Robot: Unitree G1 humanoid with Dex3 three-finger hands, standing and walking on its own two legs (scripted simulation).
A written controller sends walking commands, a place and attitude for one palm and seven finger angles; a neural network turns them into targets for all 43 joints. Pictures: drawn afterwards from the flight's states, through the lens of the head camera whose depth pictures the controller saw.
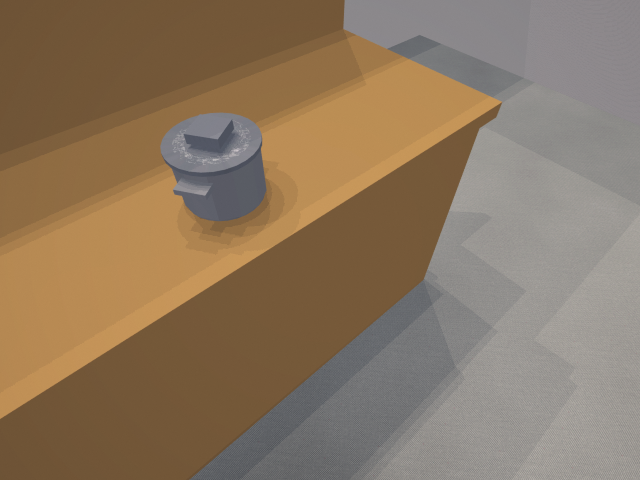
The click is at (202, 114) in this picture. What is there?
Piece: lid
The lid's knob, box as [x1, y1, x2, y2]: [184, 114, 233, 148]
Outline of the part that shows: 199,114 184,133 186,142 191,144 220,148 233,129 231,119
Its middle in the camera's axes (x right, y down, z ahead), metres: -0.17 -0.16 +0.59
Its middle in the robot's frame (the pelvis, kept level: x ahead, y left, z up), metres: +0.57 +0.21 +0.12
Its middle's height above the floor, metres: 0.90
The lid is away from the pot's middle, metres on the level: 0.00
